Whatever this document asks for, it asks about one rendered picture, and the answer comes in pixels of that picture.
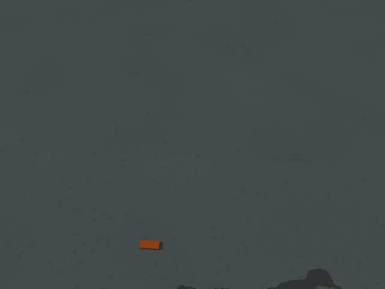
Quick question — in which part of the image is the small box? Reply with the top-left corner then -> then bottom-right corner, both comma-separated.
140,240 -> 160,250

